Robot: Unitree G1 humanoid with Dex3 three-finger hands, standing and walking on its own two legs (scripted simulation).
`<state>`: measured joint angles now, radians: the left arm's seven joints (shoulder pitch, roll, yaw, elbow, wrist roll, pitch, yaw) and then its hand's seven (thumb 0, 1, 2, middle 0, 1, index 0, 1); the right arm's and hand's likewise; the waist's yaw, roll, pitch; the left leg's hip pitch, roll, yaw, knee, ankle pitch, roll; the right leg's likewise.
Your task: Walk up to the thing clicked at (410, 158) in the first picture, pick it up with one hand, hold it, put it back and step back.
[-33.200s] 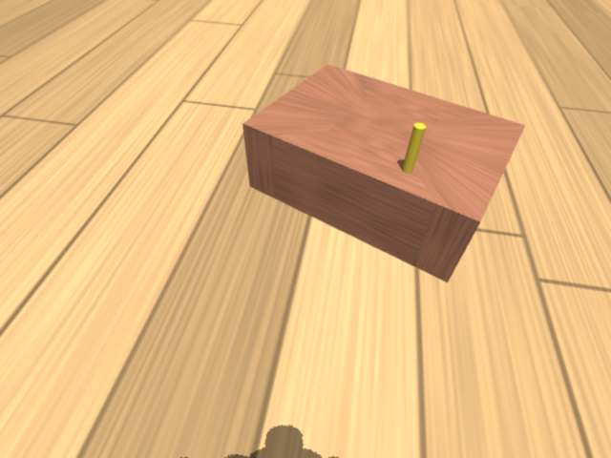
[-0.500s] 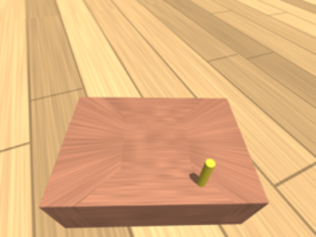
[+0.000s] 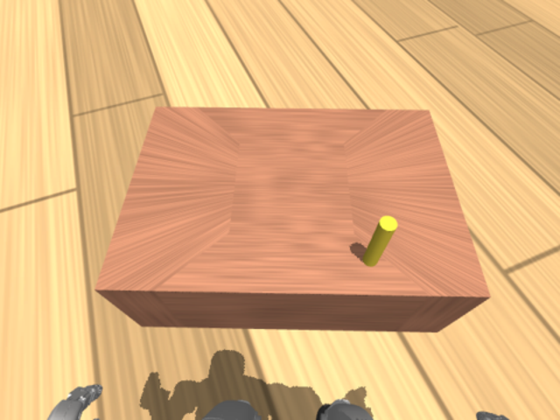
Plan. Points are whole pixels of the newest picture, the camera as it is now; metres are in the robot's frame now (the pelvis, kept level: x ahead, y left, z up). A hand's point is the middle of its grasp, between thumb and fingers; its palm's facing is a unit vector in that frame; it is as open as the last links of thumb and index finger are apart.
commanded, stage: step back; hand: right
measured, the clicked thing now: (378, 243) +0.53 -0.22 -0.30
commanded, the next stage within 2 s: none
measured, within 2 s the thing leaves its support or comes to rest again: neither
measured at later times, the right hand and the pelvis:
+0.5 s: hand out of the picture +0.00 -0.25 -0.15, palm faces +0.06 +0.93 -0.37, open 7.4 cm; pelvis -0.11 +0.02 +0.00, yaw -4 degrees
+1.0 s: hand out of the picture -0.18 -0.22 -0.12, palm faces +0.00 +0.90 -0.44, open 7.4 cm; pelvis -0.25 +0.05 +0.01, yaw -2 degrees
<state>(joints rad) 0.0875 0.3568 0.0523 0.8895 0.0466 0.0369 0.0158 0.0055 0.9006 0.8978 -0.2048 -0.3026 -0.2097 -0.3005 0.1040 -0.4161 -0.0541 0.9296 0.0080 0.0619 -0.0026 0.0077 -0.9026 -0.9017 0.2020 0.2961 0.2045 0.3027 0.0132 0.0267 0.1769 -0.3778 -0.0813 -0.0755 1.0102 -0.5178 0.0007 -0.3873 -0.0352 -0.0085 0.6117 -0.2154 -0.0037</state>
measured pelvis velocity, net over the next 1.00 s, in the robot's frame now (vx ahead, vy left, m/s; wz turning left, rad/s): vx -0.25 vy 0.05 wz -0.04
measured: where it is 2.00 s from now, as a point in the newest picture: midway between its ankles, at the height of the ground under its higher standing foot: outside the picture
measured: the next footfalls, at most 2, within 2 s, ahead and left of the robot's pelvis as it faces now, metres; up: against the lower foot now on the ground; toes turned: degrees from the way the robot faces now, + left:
left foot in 0.08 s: -0.02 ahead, +0.11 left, +0.00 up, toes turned -1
right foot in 0.46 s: -0.08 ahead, -0.09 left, +0.00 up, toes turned -1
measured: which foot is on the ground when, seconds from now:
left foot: up 0.00-0.06, down 0.08-0.50, up 0.52-0.78, down 0.80-1.00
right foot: down 0.00-0.10, up 0.12-0.44, down 0.46-0.82, up 0.84-1.00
